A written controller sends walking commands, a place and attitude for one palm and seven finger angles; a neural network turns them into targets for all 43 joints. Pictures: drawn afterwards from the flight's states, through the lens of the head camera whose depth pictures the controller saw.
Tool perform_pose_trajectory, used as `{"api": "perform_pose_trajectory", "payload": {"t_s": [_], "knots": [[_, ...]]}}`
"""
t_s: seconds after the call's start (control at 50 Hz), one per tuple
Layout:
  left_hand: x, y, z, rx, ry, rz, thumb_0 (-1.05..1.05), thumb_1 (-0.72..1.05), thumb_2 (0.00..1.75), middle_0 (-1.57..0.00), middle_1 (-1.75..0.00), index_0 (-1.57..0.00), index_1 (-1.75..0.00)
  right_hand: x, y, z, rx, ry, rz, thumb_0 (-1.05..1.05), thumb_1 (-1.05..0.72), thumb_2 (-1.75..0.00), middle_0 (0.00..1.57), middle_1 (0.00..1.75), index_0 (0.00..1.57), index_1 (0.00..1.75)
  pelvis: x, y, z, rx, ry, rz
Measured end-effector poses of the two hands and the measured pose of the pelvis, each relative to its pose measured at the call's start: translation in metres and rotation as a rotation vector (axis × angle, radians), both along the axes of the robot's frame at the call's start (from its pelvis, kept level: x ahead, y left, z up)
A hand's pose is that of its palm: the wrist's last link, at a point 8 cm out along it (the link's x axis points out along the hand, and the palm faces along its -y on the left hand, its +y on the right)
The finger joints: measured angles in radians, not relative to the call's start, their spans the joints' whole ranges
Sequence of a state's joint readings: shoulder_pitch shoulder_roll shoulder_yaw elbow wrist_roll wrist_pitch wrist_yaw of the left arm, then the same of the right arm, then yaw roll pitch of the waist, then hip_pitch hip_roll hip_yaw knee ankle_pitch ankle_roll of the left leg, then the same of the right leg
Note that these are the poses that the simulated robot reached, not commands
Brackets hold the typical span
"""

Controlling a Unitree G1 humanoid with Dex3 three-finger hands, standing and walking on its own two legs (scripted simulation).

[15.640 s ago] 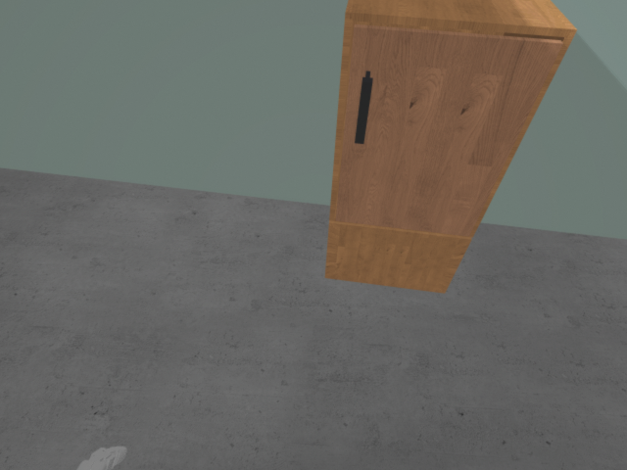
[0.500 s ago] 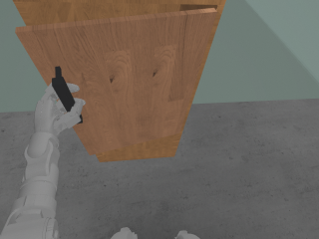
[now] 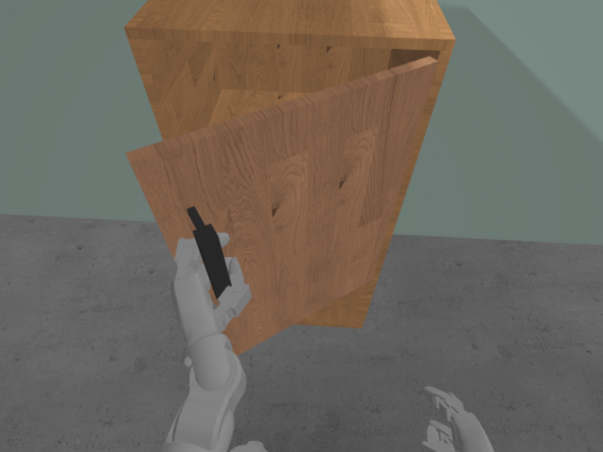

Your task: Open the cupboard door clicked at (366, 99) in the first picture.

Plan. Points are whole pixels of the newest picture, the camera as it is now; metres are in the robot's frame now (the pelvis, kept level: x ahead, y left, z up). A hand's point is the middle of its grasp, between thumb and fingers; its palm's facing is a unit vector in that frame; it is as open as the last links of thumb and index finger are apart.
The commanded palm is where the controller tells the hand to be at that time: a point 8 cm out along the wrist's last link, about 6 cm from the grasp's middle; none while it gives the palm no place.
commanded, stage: pull the door open along its arc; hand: left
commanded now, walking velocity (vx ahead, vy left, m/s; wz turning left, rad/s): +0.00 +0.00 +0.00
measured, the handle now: (210, 259) +0.35 +0.15 +0.06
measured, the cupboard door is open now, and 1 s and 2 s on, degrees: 35 41 43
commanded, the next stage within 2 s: open thumb and fingers to let go in 0.04 s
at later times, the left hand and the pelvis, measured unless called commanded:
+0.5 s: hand (260, 306) +0.29 +0.08 +0.06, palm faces +0.42 -0.91 +0.00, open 9.2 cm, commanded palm +0.24 +0.12 +0.06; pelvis +0.00 -0.03 +0.00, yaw +1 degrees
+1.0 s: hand (259, 308) +0.28 +0.08 +0.06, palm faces +0.37 -0.93 +0.00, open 14.3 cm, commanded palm +0.25 +0.12 +0.06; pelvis +0.00 -0.01 +0.00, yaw +1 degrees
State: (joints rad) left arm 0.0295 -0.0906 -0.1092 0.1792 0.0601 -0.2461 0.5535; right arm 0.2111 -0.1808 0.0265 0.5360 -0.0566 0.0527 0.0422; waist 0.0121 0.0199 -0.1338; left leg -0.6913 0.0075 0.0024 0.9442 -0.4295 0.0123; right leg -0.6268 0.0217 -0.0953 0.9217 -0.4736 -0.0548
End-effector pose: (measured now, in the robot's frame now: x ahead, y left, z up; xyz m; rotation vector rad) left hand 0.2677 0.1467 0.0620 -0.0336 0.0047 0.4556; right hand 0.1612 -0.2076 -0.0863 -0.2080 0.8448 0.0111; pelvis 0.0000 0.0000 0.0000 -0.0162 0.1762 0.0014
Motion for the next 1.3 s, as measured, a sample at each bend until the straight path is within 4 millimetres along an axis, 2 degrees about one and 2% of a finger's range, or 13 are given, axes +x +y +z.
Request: {"api": "perform_pose_trajectory", "payload": {"t_s": [0.16, 0.32, 0.46, 0.62, 0.72, 0.86, 1.08, 1.12, 1.22, 1.3], "knots": [[-0.034, -0.033, 0.001, 0.015, 0.021, -0.061, -0.01, 0.68, 0.75, -0.30, -1.33, -0.34, -1.33, -0.002, -0.021, 0.005, -0.017, -0.039, -0.021, 0.01, -0.90, -0.90, 0.21, 0.30, 0.20, 0.30, 0.000, -0.015, 0.002, 0.013, -0.025, 0.004], [-0.025, -0.030, -0.003, 0.045, 0.010, -0.028, 0.00, 0.60, 0.76, -0.35, -1.33, -0.36, -1.32, -0.001, -0.035, -0.002, -0.037, -0.030, -0.027, 0.01, -0.90, -0.90, 0.20, 0.30, 0.20, 0.30, -0.006, -0.028, -0.001, 0.021, -0.017, 0.014], [-0.024, -0.029, -0.002, 0.021, 0.020, -0.024, 0.01, 0.30, 0.64, -0.35, -1.29, -0.36, -1.28, -0.003, -0.037, -0.005, -0.021, -0.015, -0.033, 0.01, -0.90, -0.90, 0.20, 0.30, 0.20, 0.30, -0.003, -0.030, 0.001, 0.029, -0.012, 0.013], [-0.023, -0.030, -0.003, 0.029, 0.010, -0.034, 0.01, -0.18, 0.44, -0.32, -1.24, -0.33, -1.23, -0.003, -0.037, -0.008, -0.025, -0.001, -0.037, 0.01, -0.90, -0.90, 0.21, 0.30, 0.20, 0.30, 0.000, -0.027, 0.000, 0.030, -0.004, 0.010], [-0.022, -0.030, -0.004, 0.024, 0.006, -0.044, 0.00, -0.37, 0.36, -0.29, -1.15, -0.31, -1.14, -0.002, -0.033, -0.007, -0.028, -0.005, -0.038, 0.01, -0.90, -0.90, 0.21, 0.30, 0.20, 0.30, 0.001, -0.023, 0.000, 0.026, -0.002, 0.008], [-0.021, -0.028, -0.004, 0.031, 0.005, -0.059, 0.00, -0.47, 0.32, -0.31, -0.94, -0.33, -0.93, 0.002, -0.024, -0.005, -0.029, -0.019, -0.030, 0.01, -0.90, -0.90, 0.21, 0.30, 0.20, 0.30, 0.001, -0.017, -0.002, 0.020, -0.002, 0.008], [-0.023, -0.025, -0.004, 0.036, 0.004, -0.077, -0.01, -0.50, 0.30, -0.44, -0.70, -0.44, -0.70, 0.006, -0.006, -0.004, -0.018, -0.048, -0.004, 0.01, -0.90, -0.90, 0.21, 0.30, 0.20, 0.30, -0.006, -0.006, -0.004, 0.007, -0.006, 0.011], [-0.025, -0.022, -0.005, 0.057, -0.003, -0.134, -0.01, -0.50, 0.30, -0.44, -0.66, -0.42, -0.66, 0.004, -0.004, -0.004, -0.016, -0.049, 0.002, 0.01, -0.90, -0.90, 0.21, 0.30, 0.20, 0.30, -0.007, -0.005, -0.005, 0.008, -0.005, 0.013], [-0.031, -0.010, -0.006, 0.143, -0.025, -0.448, -0.01, -0.50, 0.30, -0.32, -0.50, -0.26, -0.50, -0.005, -0.004, -0.004, -0.023, -0.053, -0.007, 0.01, -0.90, -0.90, 0.21, 0.30, 0.20, 0.30, -0.013, 0.000, -0.007, 0.001, -0.014, 0.017], [-0.035, -0.011, -0.005, 0.055, -0.014, -0.580, -0.01, -0.50, 0.30, -0.24, -0.40, -0.19, -0.40, -0.014, -0.004, 0.000, -0.021, -0.075, -0.043, 0.01, -0.90, -0.90, 0.21, 0.30, 0.20, 0.30, -0.016, 0.007, -0.005, -0.009, -0.031, 0.012]]}}
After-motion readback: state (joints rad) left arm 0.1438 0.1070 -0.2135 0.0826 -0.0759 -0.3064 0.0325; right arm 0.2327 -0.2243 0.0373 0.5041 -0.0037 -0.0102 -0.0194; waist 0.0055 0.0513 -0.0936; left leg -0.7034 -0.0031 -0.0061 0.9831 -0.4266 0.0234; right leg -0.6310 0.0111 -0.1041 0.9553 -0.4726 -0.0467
